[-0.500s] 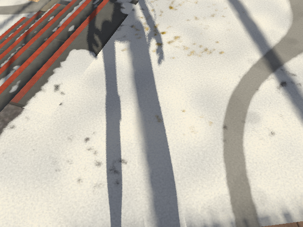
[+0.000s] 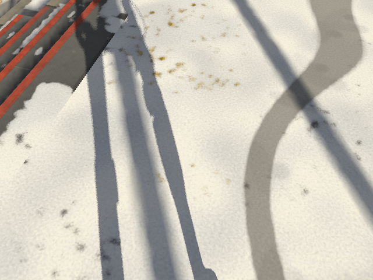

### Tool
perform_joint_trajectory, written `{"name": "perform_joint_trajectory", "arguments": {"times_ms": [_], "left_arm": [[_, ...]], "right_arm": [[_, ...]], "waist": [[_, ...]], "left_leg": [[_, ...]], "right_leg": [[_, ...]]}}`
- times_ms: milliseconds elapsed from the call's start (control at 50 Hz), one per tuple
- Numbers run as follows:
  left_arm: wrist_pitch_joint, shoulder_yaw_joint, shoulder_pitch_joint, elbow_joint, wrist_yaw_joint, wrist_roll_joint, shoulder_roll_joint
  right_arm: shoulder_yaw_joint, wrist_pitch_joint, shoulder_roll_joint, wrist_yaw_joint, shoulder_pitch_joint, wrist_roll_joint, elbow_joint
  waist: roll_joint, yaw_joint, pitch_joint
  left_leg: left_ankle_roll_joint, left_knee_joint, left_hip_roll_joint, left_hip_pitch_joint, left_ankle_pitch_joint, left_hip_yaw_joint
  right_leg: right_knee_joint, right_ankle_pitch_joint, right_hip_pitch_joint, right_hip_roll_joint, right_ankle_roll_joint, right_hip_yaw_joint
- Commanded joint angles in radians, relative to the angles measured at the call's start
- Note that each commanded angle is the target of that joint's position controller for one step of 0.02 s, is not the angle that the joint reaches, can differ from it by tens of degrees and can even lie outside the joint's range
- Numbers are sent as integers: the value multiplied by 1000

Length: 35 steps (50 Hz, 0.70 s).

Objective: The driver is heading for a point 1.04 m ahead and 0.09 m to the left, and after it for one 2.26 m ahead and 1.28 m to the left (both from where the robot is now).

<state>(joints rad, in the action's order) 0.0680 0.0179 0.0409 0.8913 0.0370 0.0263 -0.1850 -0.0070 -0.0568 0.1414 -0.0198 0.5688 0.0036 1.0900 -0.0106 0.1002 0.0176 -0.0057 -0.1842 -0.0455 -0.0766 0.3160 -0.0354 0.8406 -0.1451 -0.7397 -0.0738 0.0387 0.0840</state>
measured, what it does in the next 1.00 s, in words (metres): walks ahead: right foot 0.04 m higher, then left foot 0.04 m lower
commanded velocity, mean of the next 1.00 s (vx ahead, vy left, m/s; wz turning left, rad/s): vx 0.49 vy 0.00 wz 0.00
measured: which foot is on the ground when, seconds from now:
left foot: down 0.00-0.06, up 0.08-0.66, down 0.68-1.00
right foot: up 0.00-0.04, down 0.06-0.70, up 0.72-1.00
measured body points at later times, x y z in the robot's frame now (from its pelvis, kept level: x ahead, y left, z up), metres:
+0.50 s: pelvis +0.24 -0.03 +0.04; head +0.25 -0.03 +0.49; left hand +0.21 +0.22 -0.10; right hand +0.44 -0.28 -0.06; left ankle +0.43 +0.13 -0.65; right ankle +0.16 -0.13 -0.70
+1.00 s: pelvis +0.53 +0.06 +0.01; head +0.55 +0.07 +0.45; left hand +0.69 +0.31 -0.11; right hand +0.52 -0.20 -0.13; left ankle +0.47 +0.13 -0.74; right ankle +0.68 -0.12 -0.67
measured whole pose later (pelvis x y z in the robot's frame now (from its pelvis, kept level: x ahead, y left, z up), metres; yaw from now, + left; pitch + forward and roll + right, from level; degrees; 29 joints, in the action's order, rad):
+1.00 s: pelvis +0.53 +0.06 +0.01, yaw +1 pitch +2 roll +1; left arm 0.08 0.07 0.08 0.89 0.00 0.01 -0.25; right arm 0.05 -0.10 0.20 0.01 0.36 0.00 1.01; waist -0.04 0.05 0.00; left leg 0.08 -0.24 0.08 0.05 0.21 -0.04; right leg 0.82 -0.03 -0.70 -0.12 0.02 -0.02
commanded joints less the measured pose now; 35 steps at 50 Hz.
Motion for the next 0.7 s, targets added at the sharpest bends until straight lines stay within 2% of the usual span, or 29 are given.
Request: {"name": "perform_joint_trajectory", "arguments": {"times_ms": [20, 40, 60, 80, 100, 120, 140, 160, 180, 200, 220, 260, 320, 340, 360, 420, 480, 540, 580, 620, 640, 660, 680, 700], "left_arm": [[29, 23, -61, -98, 14, -3, -87], [31, 41, 47, -68, 17, -5, -114], [30, 68, 216, -17, 17, 1, -157], [31, 95, 359, 14, 8, -10, -249], [20, 108, 473, 37, 2, -12, -316], [30, 77, 386, 34, -3, -16, -242], [37, 55, 275, 23, 0, -13, -179], [44, 38, 199, 15, 8, -19, -122], [52, 29, 154, 23, 19, -27, -82], [55, 26, 138, 37, 23, -32, -61], [55, 25, 143, 50, 20, -30, -53], [55, 29, 178, 71, 2, -25, -76], [56, 45, 249, 86, -24, -31, -143], [55, 49, 259, 85, -31, -28, -159], [57, 49, 284, 94, -35, -25, -160], [50, 55, 309, 97, -45, -12, -177], [45, 65, 350, 114, -48, -4, -190], [36, 75, 367, 125, -52, 1, -198], [23, 82, 377, 129, -56, 1, -205], [9, 89, 381, 126, -55, -1, -220], [4, 91, 364, 120, -51, -3, -230], [-3, 88, 343, 114, -46, -4, -225], [-2, 76, 337, 102, -40, -11, -193], [10, 46, 359, 73, -32, -46, -96]], "right_arm": [[38, -5, 192, -3, 22, -11, -19], [38, -5, 187, -5, 8, -8, -24], [33, -5, 174, -6, -11, -6, -31], [18, -14, 110, -1, 40, -10, -61], [-3, -47, 43, 9, 38, 0, -84], [30, -79, 114, 22, -49, -18, -99], [42, -89, 152, 25, -140, -37, -141], [50, -85, 161, 17, -199, -36, -158], [61, -67, 149, 6, -203, -32, -160], [62, -47, 123, 1, -171, -31, -159], [66, -33, 117, -1, -154, -36, -156], [75, -17, 128, -3, -197, -37, -174], [84, -18, 139, 8, -334, -13, -216], [85, -21, 138, 13, -371, -12, -226], [92, -27, 151, 18, -413, -16, -238], [86, -35, 138, 29, -521, -20, -262], [79, -36, 141, 43, -605, -29, -283], [74, -39, 153, 61, -657, -33, -308], [71, -40, 161, 74, -670, -39, -315], [73, -43, 179, 78, -650, -40, -308], [82, -47, 200, 78, -590, -40, -292], [101, -51, 232, 75, -452, -35, -244], [124, -51, 284, 69, -262, -24, -181], [133, -47, 356, 57, -144, -10, -149]], "waist": [[211, -107, -104], [212, -165, -42], [196, -245, 51], [28, -258, 200], [-231, -267, 381], [-239, -243, 298], [-169, -196, 144], [-63, -163, 89], [-20, -120, 47], [-51, -82, 32], [-62, -66, 14], [-55, -52, -38], [-19, -74, -60], [-19, -82, -61], [-21, -94, -66], [-34, -126, -75], [-36, -154, -97], [-31, -168, -114], [-31, -172, -116], [-29, -161, -104], [-26, -127, -70], [-9, -59, 8], [11, 10, 128], [253, -6, 240]], "left_leg": [[161, -21, -233, 87, -610, 69], [147, -144, -217, 95, -817, 36], [122, -349, -179, 153, -955, -2], [61, -707, -83, 479, -802, -36], [32, -1037, 94, 662, 34, 61], [58, -1251, 78, 783, 111, 210], [83, -1293, 24, 834, 50, 181], [103, -1266, -31, 791, -36, 150], [117, -1207, -70, 731, -96, 138], [129, -1164, -88, 676, -123, 143], [135, -1118, -94, 652, -126, 142], [119, -985, -98, 672, -112, 115], [77, -803, -112, 769, -258, 95], [67, -733, -111, 786, -307, 92], [60, -676, -109, 813, -381, 102], [43, -473, -78, 762, -490, 67], [36, -375, -70, 743, -496, 68], [52, -293, -77, 766, -455, 93], [62, -264, -77, 748, -420, 95], [76, -250, -59, 682, -335, 73], [91, -236, -36, 587, -297, 50], [114, -210, 5, 401, -311, 4], [144, -285, -27, 99, -341, 26], [165, -378, -218, -165, -532, 255]], "right_leg": [[-68, -68, 152, 58, 64, 48], [-85, -63, 301, 98, 85, 73], [-130, -61, 523, 118, 118, 61], [-213, -231, 888, -95, 230, -294], [-523, -508, 1048, -308, 335, -829], [-638, -449, 983, -317, 295, -910], [-605, -312, 813, -305, 252, -719], [-601, -168, 668, -271, 220, -559], [-621, -65, 558, -218, 186, -418], [-640, -43, 500, -175, 167, -331], [-666, -26, 480, -146, 165, -275], [-715, 5, 469, -122, 176, -207], [-749, 80, 535, -144, 194, -198], [-752, 85, 554, -145, 192, -187], [-748, 101, 588, -145, 185, -183], [-737, 104, 602, -120, 161, -122], [-708, 75, 655, -142, 157, -116], [-636, 37, 747, -177, 143, -121], [-575, 29, 781, -195, 132, -129], [-501, 100, 802, -202, 114, -136], [-413, 215, 800, -187, 102, -126], [-247, 342, 771, -140, 82, -88], [-11, 277, 605, -81, 54, -58], [334, -326, 332, 11, 23, -29]]}}
Velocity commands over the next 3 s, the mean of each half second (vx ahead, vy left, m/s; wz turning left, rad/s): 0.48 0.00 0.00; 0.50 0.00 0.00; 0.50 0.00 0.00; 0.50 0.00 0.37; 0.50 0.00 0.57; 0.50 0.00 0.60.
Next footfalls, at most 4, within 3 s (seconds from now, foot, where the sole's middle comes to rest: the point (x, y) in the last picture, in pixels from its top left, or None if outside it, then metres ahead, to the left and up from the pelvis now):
0.06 right None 0.20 -0.14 -0.74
0.68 left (135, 279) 0.51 0.13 -0.78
1.22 right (183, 190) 0.86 -0.07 -0.78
1.80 left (122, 140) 1.15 0.18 -0.78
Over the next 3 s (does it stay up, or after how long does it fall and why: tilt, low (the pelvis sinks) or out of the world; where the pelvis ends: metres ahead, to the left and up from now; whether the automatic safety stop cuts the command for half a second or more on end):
stays up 1.54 0.35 -0.01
